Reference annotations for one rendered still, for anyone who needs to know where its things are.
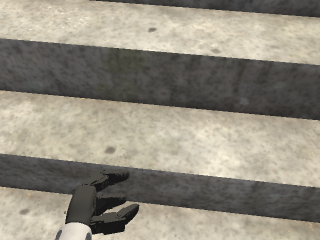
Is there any left robot forearm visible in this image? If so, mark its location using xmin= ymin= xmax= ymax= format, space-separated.
xmin=55 ymin=222 xmax=92 ymax=240

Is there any left robot hand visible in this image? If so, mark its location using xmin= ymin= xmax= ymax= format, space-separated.
xmin=64 ymin=169 xmax=140 ymax=235

